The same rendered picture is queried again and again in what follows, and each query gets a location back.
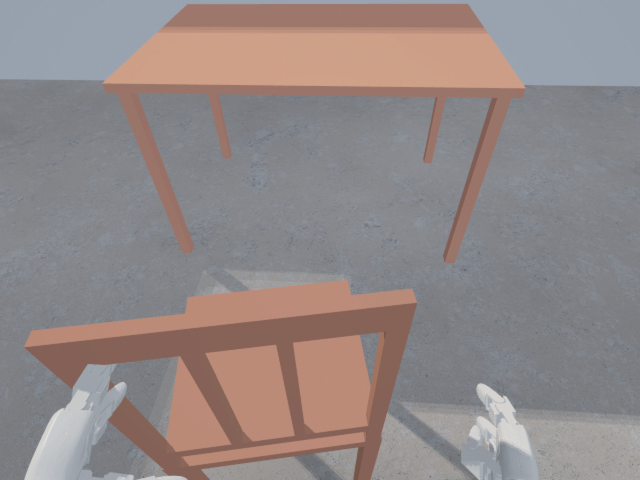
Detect chair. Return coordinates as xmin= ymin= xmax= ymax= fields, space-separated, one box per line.
xmin=24 ymin=280 xmax=417 ymax=480

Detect table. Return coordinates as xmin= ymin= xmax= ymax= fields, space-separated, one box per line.
xmin=102 ymin=4 xmax=526 ymax=263

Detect robot right hand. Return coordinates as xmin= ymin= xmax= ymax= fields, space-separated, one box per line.
xmin=461 ymin=383 xmax=539 ymax=480

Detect robot left hand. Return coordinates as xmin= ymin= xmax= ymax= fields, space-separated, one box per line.
xmin=24 ymin=364 xmax=188 ymax=480

